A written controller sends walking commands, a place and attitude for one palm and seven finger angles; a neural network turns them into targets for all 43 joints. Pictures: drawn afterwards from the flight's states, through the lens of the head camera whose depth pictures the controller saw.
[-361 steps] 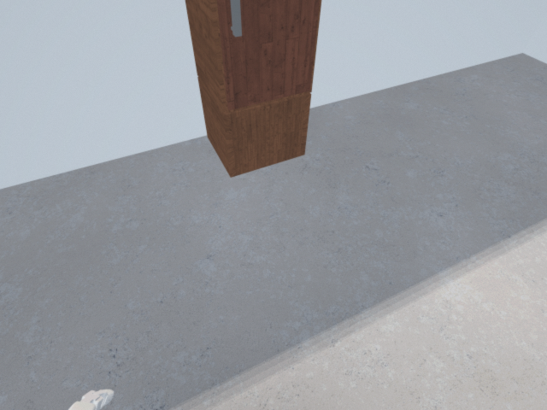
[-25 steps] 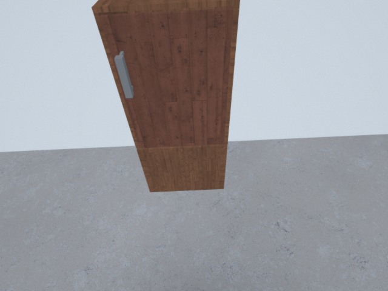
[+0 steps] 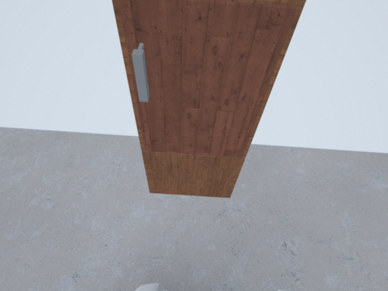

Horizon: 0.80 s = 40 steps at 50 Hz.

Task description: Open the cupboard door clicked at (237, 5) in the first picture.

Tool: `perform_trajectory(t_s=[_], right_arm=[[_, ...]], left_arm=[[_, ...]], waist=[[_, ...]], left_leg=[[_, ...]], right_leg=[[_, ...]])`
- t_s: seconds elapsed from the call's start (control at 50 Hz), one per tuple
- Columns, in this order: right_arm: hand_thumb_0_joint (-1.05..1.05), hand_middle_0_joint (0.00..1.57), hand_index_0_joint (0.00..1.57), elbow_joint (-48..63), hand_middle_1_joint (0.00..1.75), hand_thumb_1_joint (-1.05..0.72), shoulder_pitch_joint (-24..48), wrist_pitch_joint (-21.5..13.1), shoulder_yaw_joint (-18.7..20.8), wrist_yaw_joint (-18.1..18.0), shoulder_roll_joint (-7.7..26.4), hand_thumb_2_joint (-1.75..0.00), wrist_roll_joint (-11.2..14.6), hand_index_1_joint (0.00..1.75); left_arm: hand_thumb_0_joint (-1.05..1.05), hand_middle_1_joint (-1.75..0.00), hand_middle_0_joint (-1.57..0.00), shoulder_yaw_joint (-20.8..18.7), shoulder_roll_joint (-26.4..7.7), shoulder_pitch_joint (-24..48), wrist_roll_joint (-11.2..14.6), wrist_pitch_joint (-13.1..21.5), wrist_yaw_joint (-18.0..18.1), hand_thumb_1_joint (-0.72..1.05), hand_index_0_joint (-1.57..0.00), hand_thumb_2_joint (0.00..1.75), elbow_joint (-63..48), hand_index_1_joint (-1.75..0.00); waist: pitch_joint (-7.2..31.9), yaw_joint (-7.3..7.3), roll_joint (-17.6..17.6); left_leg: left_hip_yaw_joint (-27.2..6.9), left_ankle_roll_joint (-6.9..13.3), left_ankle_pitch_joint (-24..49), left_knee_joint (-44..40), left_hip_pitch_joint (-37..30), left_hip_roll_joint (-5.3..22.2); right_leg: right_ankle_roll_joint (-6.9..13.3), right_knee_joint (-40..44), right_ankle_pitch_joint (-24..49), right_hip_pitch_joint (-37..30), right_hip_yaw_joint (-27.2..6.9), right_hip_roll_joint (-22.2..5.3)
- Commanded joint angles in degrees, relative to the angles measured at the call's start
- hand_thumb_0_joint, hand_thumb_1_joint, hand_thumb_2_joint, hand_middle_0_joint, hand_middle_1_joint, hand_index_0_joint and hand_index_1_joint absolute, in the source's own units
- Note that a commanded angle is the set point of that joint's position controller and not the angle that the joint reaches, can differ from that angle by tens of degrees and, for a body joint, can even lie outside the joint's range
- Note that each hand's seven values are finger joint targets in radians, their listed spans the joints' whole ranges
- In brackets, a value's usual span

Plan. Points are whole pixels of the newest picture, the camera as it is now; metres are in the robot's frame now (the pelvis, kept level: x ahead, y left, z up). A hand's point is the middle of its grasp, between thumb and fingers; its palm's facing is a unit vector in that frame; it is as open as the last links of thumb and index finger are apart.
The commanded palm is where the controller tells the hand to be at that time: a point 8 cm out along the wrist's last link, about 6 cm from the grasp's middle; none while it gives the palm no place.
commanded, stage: take the last steps up to it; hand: left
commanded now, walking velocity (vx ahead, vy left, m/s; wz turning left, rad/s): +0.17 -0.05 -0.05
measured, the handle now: (142, 73) +0.64 +0.22 +0.07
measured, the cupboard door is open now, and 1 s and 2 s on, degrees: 0 0 0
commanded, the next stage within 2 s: come to a stop and stand still in 0.08 s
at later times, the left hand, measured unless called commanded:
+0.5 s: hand (138, 266) +0.19 +0.15 -0.15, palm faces +0.00 -0.98 -0.21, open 7.3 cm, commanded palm none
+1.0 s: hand out of the picture +0.04 +0.21 -0.16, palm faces +0.04 -0.97 -0.24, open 7.4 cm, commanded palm none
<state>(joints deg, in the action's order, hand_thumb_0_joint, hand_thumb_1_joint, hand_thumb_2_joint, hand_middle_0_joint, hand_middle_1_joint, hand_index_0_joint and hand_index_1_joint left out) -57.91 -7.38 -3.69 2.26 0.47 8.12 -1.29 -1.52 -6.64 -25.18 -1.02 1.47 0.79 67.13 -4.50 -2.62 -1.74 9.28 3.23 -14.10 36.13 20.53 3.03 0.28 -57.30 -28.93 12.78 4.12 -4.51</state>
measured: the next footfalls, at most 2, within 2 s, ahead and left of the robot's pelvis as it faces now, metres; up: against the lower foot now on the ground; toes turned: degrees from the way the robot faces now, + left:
right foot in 0.34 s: +0.19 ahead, -0.14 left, +0.00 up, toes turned -6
left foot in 0.66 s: +0.09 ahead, +0.12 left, +0.00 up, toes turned +5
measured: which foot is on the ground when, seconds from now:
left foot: down 0.00-0.42, up 0.44-0.64, down 0.66-1.00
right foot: up 0.00-0.32, down 0.34-0.66, up 0.68-0.96, down 0.98-1.00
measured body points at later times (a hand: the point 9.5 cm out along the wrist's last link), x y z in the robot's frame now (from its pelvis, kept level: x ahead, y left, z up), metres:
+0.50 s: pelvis +0.09 -0.02 +0.01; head +0.13 -0.03 +0.45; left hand +0.19 +0.20 -0.14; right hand +0.08 -0.23 -0.16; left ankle +0.04 +0.09 -0.70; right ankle +0.15 -0.13 -0.72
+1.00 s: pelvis +0.03 +0.02 +0.01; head +0.04 +0.02 +0.46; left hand +0.04 +0.26 -0.14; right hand +0.07 -0.21 -0.14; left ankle +0.05 +0.12 -0.72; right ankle +0.00 -0.09 -0.73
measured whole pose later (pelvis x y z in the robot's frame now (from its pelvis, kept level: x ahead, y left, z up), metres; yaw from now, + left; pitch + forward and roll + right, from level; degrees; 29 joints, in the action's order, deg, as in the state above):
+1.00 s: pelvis +0.03 +0.02 +0.01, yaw -1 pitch -1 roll +1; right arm -60.7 -12.2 0.1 2.0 -1.6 9.2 -0.4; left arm -1.5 -10.1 -14.8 -0.9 -1.8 2.1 62.7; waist -1.8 -0.5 -0.4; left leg 6.9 2.4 -12.3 26.1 12.8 -0.8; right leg -0.4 -27.7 -16.9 9.4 1.4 -1.9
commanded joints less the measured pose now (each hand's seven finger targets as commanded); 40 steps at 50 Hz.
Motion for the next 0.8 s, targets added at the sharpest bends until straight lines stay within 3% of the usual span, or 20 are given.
perform_trajectory(t_s=[0.0, 0.08, 0.14, 0.18, 0.24, 0.28, 0.3, 0.32, 0.36, 0.38, 0.42, 0.46, 0.5, 0.56, 0.6, 0.62, 0.64, 0.66, 0.7, 0.78], right_arm=[[0.00, 0.20, 0.20, -1.5, 0.30, -0.90, -10.3, -0.1, 1.1, -1.8, 6.8, -0.90, 0.2, 0.30], [0.00, 0.20, 0.20, -1.1, 0.30, -0.90, -9.5, -0.7, 1.1, -2.0, 5.6, -0.90, 0.1, 0.30], [0.00, 0.20, 0.20, -0.9, 0.30, -0.90, -9.3, -0.2, 1.3, -1.9, 6.6, -0.90, 0.0, 0.30], [0.00, 0.20, 0.20, -1.3, 0.30, -0.90, -9.7, 0.1, 1.0, -1.9, 6.4, -0.90, -0.2, 0.30], [0.00, 0.20, 0.20, -1.9, 0.30, -0.90, -9.4, 0.9, 0.7, -2.3, 6.9, -0.90, -0.2, 0.30], [0.00, 0.20, 0.20, -2.6, 0.30, -0.90, -9.4, 1.4, 0.7, -2.4, 6.4, -0.90, 0.3, 0.30], [0.00, 0.20, 0.20, -2.8, 0.30, -0.90, -10.6, 1.6, 0.6, -2.3, 5.0, -0.90, 0.7, 0.30], [0.00, 0.20, 0.20, -2.8, 0.30, -0.90, -12.4, 2.3, 0.6, -2.0, 3.8, -0.90, 1.2, 0.30], [0.00, 0.20, 0.20, -3.6, 0.30, -0.90, -14.7, 3.8, 0.9, -1.9, 2.9, -0.90, 1.2, 0.30], [0.00, 0.20, 0.20, -4.0, 0.30, -0.90, -14.9, 4.6, 1.1, -2.2, 3.0, -0.90, 1.1, 0.30], [0.00, 0.20, 0.20, -2.5, 0.30, -0.90, -12.6, 5.2, 1.6, -2.4, 4.0, -0.90, 1.1, 0.30], [0.00, 0.20, 0.20, -1.8, 0.30, -0.90, -11.3, 5.6, 1.8, -2.5, 3.9, -0.90, 1.2, 0.30], [0.00, 0.20, 0.20, -1.4, 0.30, -0.90, -11.5, 5.9, 1.9, -2.2, 3.4, -0.90, 1.3, 0.30], [0.00, 0.20, 0.20, -1.5, 0.30, -0.90, -14.0, 5.8, 1.9, -1.9, 2.6, -0.90, 1.1, 0.30], [0.00, 0.20, 0.20, -2.3, 0.30, -0.90, -17.7, 5.2, 1.7, -1.8, 2.9, -0.90, 0.8, 0.30], [0.00, 0.20, 0.20, -2.1, 0.30, -0.90, -17.6, 4.7, 1.9, -1.8, 5.0, -0.90, 0.6, 0.30], [0.00, 0.20, 0.20, -0.2, 0.30, -0.90, -15.0, 4.3, 2.7, -1.9, 9.4, -0.90, -0.1, 0.30], [0.00, 0.20, 0.20, 2.1, 0.30, -0.90, -10.6, 4.4, 2.7, -2.2, 11.0, -0.90, -0.3, 0.30], [0.00, 0.20, 0.20, 2.7, 0.30, -0.90, -5.0, 4.1, 2.1, -2.9, 9.2, -0.90, -0.4, 0.30], [0.00, 0.20, 0.20, 2.2, 0.30, -0.90, -4.8, 3.5, 1.2, -3.0, 8.3, -0.90, 0.0, 0.30]], left_arm=[[0.00, -0.30, -0.20, -1.5, -3.6, 2.7, -0.4, 0.8, -0.5, 0.90, -0.20, 0.90, -4.6, -0.30], [0.00, -0.30, -0.20, -1.5, -2.1, 0.6, -0.5, -0.7, -0.5, 0.90, -0.20, 0.90, -5.0, -0.30], [0.00, -0.30, -0.20, -1.5, -2.7, 4.7, -0.6, -1.3, -0.7, 0.90, -0.20, 0.90, -7.1, -0.30], [0.00, -0.30, -0.20, -1.2, -3.1, 7.9, -0.5, -1.2, -0.6, 0.90, -0.20, 0.90, -8.3, -0.30], [0.00, -0.30, -0.20, -0.7, -3.5, 8.2, -0.2, -1.1, 0.2, 0.90, -0.20, 0.90, -8.2, -0.30], [0.00, -0.30, -0.20, -1.0, -6.1, 5.9, -0.3, -0.6, 0.6, 0.90, -0.20, 0.90, -7.6, -0.30], [0.00, -0.30, -0.20, -1.3, -9.2, 5.1, -0.3, -0.2, 1.0, 0.90, -0.20, 0.90, -7.4, -0.30], [0.00, -0.30, -0.20, -1.4, -11.5, 6.7, -0.3, -0.1, 1.1, 0.90, -0.20, 0.90, -7.8, -0.30], [0.00, -0.30, -0.20, -1.9, -13.2, 8.9, 0.0, -0.9, 1.3, 0.90, -0.20, 0.90, -8.8, -0.30], [0.00, -0.30, -0.20, -2.3, -13.6, 8.8, 0.0, -0.9, 1.6, 0.90, -0.20, 0.90, -8.9, -0.30], [0.00, -0.30, -0.20, -2.7, -13.4, 9.2, -0.1, -1.3, 2.1, 0.90, -0.20, 0.90, -9.3, -0.30], [0.00, -0.30, -0.20, -3.4, -13.4, 11.1, -0.5, -1.8, 2.5, 0.90, -0.20, 0.90, -10.3, -0.30], [0.00, -0.30, -0.20, -3.9, -13.5, 14.0, -0.8, -2.2, 2.6, 0.90, -0.20, 0.90, -11.9, -0.30], [0.00, -0.30, -0.20, -4.1, -13.2, 16.4, -1.0, -2.8, 2.3, 0.90, -0.20, 0.90, -13.1, -0.30], [0.00, -0.30, -0.20, -4.1, -12.5, 17.8, -0.4, -3.3, 1.9, 0.90, -0.20, 0.90, -13.3, -0.30], [0.00, -0.30, -0.20, -3.5, -10.2, 17.2, 0.1, -3.7, 1.6, 0.90, -0.20, 0.90, -13.7, -0.30], [0.00, -0.30, -0.20, -2.9, -7.0, 16.8, 0.5, -4.2, 1.1, 0.90, -0.20, 0.90, -14.8, -0.30], [0.00, -0.30, -0.20, -2.8, -7.3, 18.3, 0.2, -4.5, 1.1, 0.90, -0.20, 0.90, -15.2, -0.30], [0.00, -0.30, -0.20, -3.3, -8.0, 16.9, -0.4, -5.3, 1.0, 0.90, -0.20, 0.90, -12.9, -0.30], [0.00, -0.30, -0.20, -2.2, -6.8, 11.7, -0.2, -4.1, 0.6, 0.90, -0.20, 0.90, -9.9, -0.30]], waist=[[0.3, 3.74, 7.3], [2.3, 1.31, 6.0], [1.0, 1.77, 7.2], [-0.1, 2.25, 7.4], [2.6, 1.84, 6.5], [4.1, 0.30, 3.3], [5.8, 0.75, -0.9], [5.9, 2.35, -4.6], [4.8, 3.10, -4.4], [7.6, 2.85, -8.7], [8.5, 1.01, -11.8], [9.5, 0.78, -7.9], [10.7, 1.70, -6.7], [11.3, 3.14, -6.7], [10.9, 4.98, -7.3], [9.6, 4.84, 0.2], [6.1, 4.34, 15.2], [2.7, 4.14, 17.3], [0.4, 2.09, 13.1], [2.2, 1.26, 7.0]], left_leg=[[-17.7, 5.8, 10.1, -23.9, -8.8, 16.7], [-10.9, 6.1, 14.7, -24.8, -6.7, 14.0], [-9.7, 6.7, 9.9, -25.7, -7.1, 13.6], [-9.3, 6.7, 16.5, -24.0, -7.4, 13.2], [-7.4, 4.5, 29.3, -16.7, -9.8, 11.7], [-6.0, 0.5, 25.0, -11.3, -9.6, 8.7], [-5.0, -1.9, 15.6, -8.6, -6.5, 5.6], [-4.4, -3.5, 3.4, -7.8, -3.6, 2.7], [-4.0, -4.2, -2.8, -4.3, -4.7, 0.4], [-3.4, -4.8, -7.7, 0.4, -4.6, 0.0], [-5.4, -5.0, -18.3, 11.5, -1.1, -0.8], [-7.8, -5.0, -19.8, 17.1, 1.0, -1.1], [-9.1, -5.2, -18.6, 16.1, 0.2, -1.0], [-6.9, -5.5, -11.6, 6.2, -4.4, -1.6], [-5.5, -5.1, -0.6, -7.5, -12.5, -1.7], [-9.9, -4.0, 0.1, -14.1, -14.9, 1.7], [-24.2, -0.1, 0.9, -22.2, -10.6, 12.8], [-27.4, 3.7, 0.8, -25.8, -2.0, 17.0], [-21.6, 4.8, 2.5, -25.2, 1.4, 13.8], [-15.5, 5.2, 9.9, -21.5, -8.4, 9.8]], right_leg=[[-0.2, -11.7, 7.1, 17.0, -3.0, -3.7], [-1.3, -2.7, 11.1, 13.4, -2.1, -3.4], [-1.7, 5.9, 12.9, 13.5, -1.3, -3.2], [-1.9, 11.8, 14.3, 12.0, -0.9, -2.5], [-2.1, 22.7, 17.2, 4.0, 0.6, -0.2], [-2.2, 33.2, 29.1, -2.2, -0.3, -1.0], [-0.8, 32.6, 45.2, -6.8, -6.3, -5.1], [2.8, 30.1, 57.6, -7.8, -10.5, -10.8], [6.8, 29.5, 64.3, -5.2, -9.6, -14.5], [8.5, 30.3, 66.9, -6.8, -11.1, -15.0], [11.9, 32.8, 69.0, -7.6, -12.8, -17.3], [13.6, 32.9, 66.5, -8.3, -13.2, -18.0], [12.3, 33.2, 58.8, -6.5, -11.4, -16.9], [9.4, 33.7, 43.4, -2.7, -9.4, -14.0], [5.3, 30.9, 28.7, 3.5, -7.5, -11.0], [2.7, 26.1, 18.5, 8.4, -4.7, -6.6], [-1.2, 17.8, 5.3, 15.1, 0.2, 0.2], [-1.5, 9.9, -0.1, 13.0, -2.7, 1.9], [-1.0, 0.9, 3.3, 11.9, -7.3, 1.7], [-1.9, 3.5, 5.9, 12.7, -5.1, 2.1]])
